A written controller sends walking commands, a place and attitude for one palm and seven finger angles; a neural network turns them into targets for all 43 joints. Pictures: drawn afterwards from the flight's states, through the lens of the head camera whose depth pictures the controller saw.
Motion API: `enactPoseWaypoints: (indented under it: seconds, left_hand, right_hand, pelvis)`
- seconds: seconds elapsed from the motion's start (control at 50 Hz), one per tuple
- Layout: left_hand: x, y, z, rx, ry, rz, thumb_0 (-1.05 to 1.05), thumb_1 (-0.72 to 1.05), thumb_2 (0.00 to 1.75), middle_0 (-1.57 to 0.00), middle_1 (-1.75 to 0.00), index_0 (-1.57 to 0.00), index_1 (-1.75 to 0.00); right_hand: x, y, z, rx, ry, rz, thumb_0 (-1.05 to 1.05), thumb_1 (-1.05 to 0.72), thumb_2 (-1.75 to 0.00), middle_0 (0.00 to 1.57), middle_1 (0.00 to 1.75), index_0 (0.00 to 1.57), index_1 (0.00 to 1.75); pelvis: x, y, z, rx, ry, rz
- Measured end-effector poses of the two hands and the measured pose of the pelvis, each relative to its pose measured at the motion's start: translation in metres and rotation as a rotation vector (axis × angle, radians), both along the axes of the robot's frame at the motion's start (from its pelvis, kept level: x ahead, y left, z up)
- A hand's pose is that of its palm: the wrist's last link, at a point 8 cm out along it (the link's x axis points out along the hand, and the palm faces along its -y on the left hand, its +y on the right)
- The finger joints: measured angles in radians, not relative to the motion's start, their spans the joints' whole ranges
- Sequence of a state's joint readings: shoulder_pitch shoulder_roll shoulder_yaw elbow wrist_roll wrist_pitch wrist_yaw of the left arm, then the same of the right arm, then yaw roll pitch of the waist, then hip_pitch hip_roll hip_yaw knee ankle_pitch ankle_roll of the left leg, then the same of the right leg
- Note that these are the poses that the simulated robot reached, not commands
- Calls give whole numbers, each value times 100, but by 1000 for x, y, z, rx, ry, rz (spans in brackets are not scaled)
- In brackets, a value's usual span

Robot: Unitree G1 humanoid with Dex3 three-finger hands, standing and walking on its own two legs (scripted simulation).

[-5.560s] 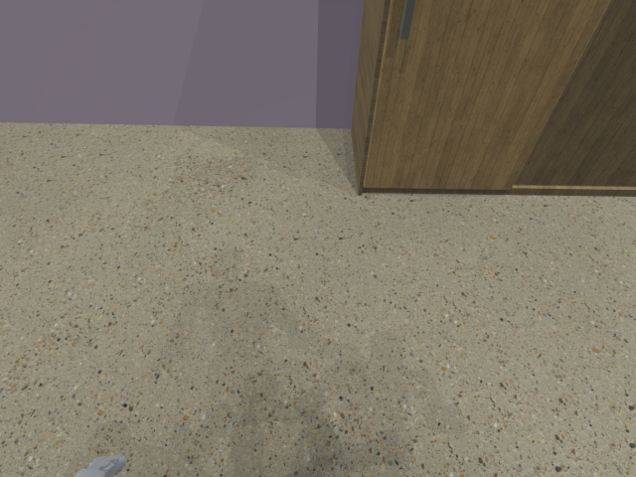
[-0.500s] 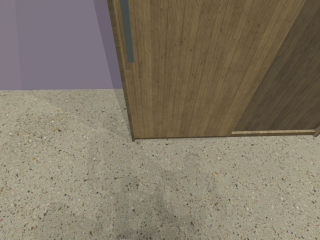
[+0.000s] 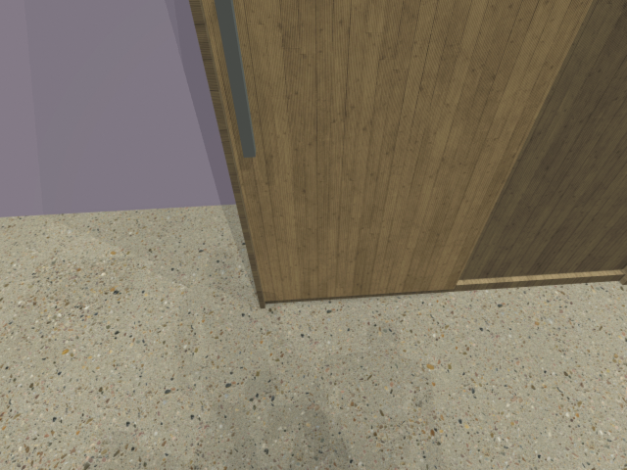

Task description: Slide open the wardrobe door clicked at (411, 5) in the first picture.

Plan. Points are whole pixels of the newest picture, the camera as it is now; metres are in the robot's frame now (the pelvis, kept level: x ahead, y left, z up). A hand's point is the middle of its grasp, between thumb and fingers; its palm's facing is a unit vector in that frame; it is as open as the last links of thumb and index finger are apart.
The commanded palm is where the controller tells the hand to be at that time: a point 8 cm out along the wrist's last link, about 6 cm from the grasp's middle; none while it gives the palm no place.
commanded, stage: take the last steps up to it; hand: left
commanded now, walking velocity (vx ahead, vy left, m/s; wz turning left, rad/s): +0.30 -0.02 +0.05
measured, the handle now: (238, 72) +0.75 +0.16 +0.15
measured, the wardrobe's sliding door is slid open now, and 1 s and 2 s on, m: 0.00 0.00 0.00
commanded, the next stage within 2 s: come to a stop and stand still in 0.70 s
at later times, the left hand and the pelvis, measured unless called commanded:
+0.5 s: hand out of the picture +0.06 +0.17 -0.19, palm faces +0.14 -0.98 -0.12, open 7.4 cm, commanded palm none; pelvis +0.15 +0.02 -0.01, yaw +1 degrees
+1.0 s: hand (236, 328) +0.38 +0.16 -0.16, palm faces +0.00 -0.97 -0.23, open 7.4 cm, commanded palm none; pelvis +0.29 -0.02 +0.00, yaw +1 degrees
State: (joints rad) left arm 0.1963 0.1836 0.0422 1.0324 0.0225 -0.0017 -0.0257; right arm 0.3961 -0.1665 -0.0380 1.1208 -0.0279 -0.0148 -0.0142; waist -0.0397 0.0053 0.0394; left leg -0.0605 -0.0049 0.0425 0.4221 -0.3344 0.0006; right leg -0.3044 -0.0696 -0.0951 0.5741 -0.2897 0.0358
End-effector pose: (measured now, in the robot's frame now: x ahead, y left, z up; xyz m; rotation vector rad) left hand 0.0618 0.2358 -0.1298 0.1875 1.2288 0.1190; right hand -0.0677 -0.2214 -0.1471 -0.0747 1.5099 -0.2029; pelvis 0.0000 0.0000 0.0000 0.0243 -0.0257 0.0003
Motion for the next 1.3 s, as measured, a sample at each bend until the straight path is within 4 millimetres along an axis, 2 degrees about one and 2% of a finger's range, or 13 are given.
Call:
enactPoseWaypoints:
  seconds: [0.06, 0.12, 0.22, 0.3, 0.42, 0.5, 0.58, 0.72, 0.84, 0.92, 1.06, 1.2, 1.3]
  left_hand:
    - [19, -16, -2, 3, -58, 14, 1, 90, 90, -20, -30, -20, -30]
    - [18, -25, 1, 5, -58, 68, 0, 92, 90, -20, -30, -20, -30]
    - [0, -27, 4, 9, 49, 101, 0, 94, 90, -20, -30, -20, -30]
    - [-14, -31, -1, -24, 142, 131, 0, 92, 90, -20, -30, -20, -30]
    - [-24, -28, -14, -83, 269, 197, 0, 91, 90, -20, -30, -20, -30]
    - [-12, -14, -29, -106, 344, 205, 1, 91, 90, -20, -30, -20, -30]
    - [39, 5, -25, -87, 309, 162, 1, 91, 90, -20, -30, -20, -30]
    - [165, 24, -8, -30, 100, 97, 1, 91, 90, -20, -30, -20, -30]
    - [260, 8, 1, 8, -21, 23, 1, 91, 90, -20, -30, -20, -30]
    - [301, -13, 0, 35, -68, -10, 0, 91, 90, -20, -30, -20, -30]
    - [314, -33, 8, 32, -71, 24, 0, 91, 90, -20, -30, -21, -30]
    - [286, -6, 9, 57, -39, 54, 0, 91, 90, -20, -30, -21, -30]
    - [253, 25, -5, 50, -7, 81, 0, 91, 90, -20, -30, -21, -30]
  right_hand:
    - [2, -11, -9, 19, 57, 7, 0, -91, -89, 20, 30, 20, 30]
    - [30, -22, -3, 19, 44, 27, 0, -91, -89, 20, 30, 20, 30]
    - [106, -35, 7, -4, -89, 59, 0, -91, -89, 19, 30, 20, 30]
    - [174, -31, 14, -13, -188, 101, 0, -91, -89, 19, 30, 20, 30]
    - [278, -3, 19, -22, -313, 193, 0, -91, -90, 19, 30, 19, 30]
    - [330, 21, 15, -43, -400, 217, 0, -91, -89, 19, 30, 20, 30]
    - [335, 34, 18, -34, -383, 176, 0, -91, -89, 19, 30, 20, 30]
    - [320, 15, 20, -66, -260, 99, -3, -95, -89, 20, 30, 20, 30]
    - [301, 2, 2, -14, -105, 37, -1, -92, -89, 20, 30, 20, 30]
    - [301, -7, -16, 25, -28, 7, 0, -91, -89, 20, 30, 20, 30]
    - [337, -16, -12, 32, -24, 33, 0, -91, -89, 20, 30, 20, 30]
    - [386, -18, -4, -5, -167, 91, 0, -91, -89, 19, 30, 20, 30]
    - [401, -7, 9, -54, -270, 134, 0, -91, -89, 19, 30, 20, 30]
  pelvis:
    - [12, -12, -7, -16, -9, 17]
    - [26, -19, -1, -17, -10, 24]
    - [53, -22, 9, -21, 4, 35]
    - [77, -17, 10, -28, 10, 38]
    - [120, 4, 2, -43, 9, 40]
    - [150, 23, -12, -39, 1, 23]
    - [173, 30, -4, -29, -2, 8]
    - [216, 28, 7, -9, 11, 5]
    - [254, 7, 2, 7, 8, 0]
    - [278, -10, -8, 3, 1, 4]
    - [284, -18, 1, 18, 5, 22]
    - [267, -5, 2, 14, 6, 21]
    - [253, 13, -3, -5, 4, 19]
